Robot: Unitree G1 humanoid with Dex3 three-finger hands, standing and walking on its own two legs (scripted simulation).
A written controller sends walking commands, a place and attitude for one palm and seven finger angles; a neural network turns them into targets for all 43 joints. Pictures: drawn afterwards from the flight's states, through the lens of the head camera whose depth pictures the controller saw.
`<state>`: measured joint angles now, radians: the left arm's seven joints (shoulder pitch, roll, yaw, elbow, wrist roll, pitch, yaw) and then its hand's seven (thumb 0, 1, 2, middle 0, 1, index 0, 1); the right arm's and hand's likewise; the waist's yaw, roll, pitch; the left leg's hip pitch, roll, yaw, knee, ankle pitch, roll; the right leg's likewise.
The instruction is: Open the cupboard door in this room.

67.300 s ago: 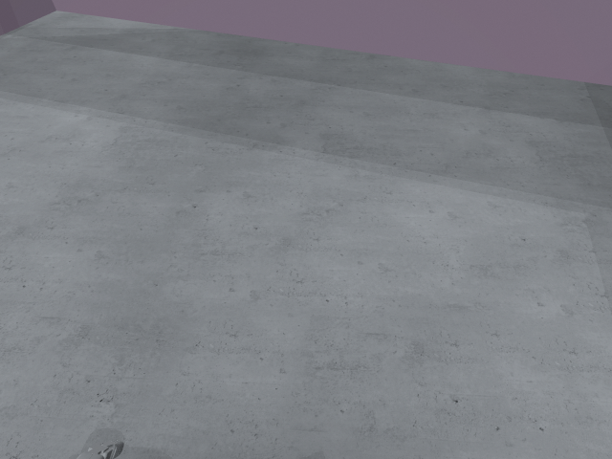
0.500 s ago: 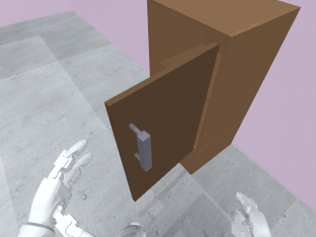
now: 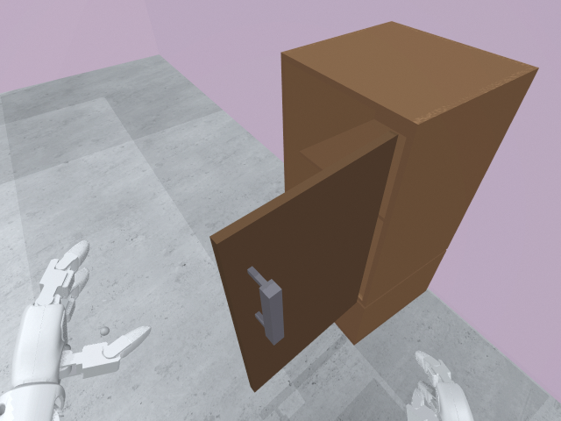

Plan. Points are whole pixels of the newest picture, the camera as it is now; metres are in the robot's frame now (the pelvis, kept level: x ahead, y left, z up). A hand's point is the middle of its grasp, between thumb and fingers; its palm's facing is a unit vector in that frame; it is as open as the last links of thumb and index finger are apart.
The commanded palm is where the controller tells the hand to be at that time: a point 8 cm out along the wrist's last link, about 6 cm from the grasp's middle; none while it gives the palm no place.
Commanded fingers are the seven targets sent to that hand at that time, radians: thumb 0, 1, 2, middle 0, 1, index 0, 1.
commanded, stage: draw the hand back to the body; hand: left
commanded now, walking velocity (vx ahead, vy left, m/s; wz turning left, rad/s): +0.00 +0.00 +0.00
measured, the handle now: (264, 305) +0.31 +0.07 -0.03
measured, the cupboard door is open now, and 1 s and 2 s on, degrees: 96 96 96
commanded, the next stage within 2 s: step back with the hand held close in 0.66 s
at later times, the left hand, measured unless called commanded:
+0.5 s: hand (91, 283) +0.22 +0.24 +0.16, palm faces +0.43 -0.81 -0.41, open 7.7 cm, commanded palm +0.17 +0.28 +0.18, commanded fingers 0.00 0.90 0.90 -0.20 -0.30 -0.20 -0.30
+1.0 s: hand (86, 292) +0.20 +0.23 +0.17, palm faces +0.36 -0.78 -0.52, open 7.4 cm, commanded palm +0.14 +0.27 +0.19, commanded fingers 0.00 0.90 0.90 -0.20 -0.30 -0.20 -0.30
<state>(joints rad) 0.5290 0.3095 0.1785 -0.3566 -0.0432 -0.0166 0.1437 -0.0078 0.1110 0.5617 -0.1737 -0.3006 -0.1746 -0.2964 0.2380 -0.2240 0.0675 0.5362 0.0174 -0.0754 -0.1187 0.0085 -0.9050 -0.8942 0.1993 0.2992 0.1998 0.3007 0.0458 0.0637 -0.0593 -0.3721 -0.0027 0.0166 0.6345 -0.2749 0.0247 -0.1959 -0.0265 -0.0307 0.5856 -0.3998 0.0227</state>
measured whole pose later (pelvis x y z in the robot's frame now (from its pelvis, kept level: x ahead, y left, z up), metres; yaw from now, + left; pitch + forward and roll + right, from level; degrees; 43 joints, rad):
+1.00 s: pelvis +0.00 -0.03 +0.02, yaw +0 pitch +0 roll +0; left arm 0.55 0.39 0.38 -0.43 -0.07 -0.11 0.10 0.01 0.89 0.90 -0.21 -0.30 -0.21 -0.30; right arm 0.16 -0.25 -0.01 0.56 0.01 0.04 -0.09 0.01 -0.91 -0.89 0.20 0.30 0.20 0.30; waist 0.01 0.08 0.01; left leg -0.27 0.03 0.01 0.46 -0.18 -0.01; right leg -0.10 0.01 -0.04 0.40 -0.30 -0.01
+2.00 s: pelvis -0.13 +0.01 +0.00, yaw -1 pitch +3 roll -3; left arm 0.56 0.43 0.43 -0.57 -0.06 -0.22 0.15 0.01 0.89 0.90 -0.21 -0.30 -0.21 -0.30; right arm 0.14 -0.19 0.00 0.63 -0.02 -0.06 -0.05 0.01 -0.91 -0.89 0.20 0.30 0.20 0.30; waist 0.04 0.04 0.00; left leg -0.59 0.02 0.01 0.64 -0.19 -0.02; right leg -0.22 0.08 0.01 0.53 -0.36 -0.03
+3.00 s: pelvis -0.27 +0.02 +0.01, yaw -2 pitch +0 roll -1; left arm 0.58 0.40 0.40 -0.45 -0.04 -0.19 0.15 0.01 0.88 0.90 -0.21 -0.30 -0.21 -0.30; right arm 0.21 -0.20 0.01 0.61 0.00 -0.11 -0.07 0.01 -0.91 -0.89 0.20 0.30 0.20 0.30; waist -0.01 0.02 0.00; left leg -0.27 0.04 0.05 0.49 -0.22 0.00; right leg -0.18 0.02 -0.06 0.45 -0.26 -0.02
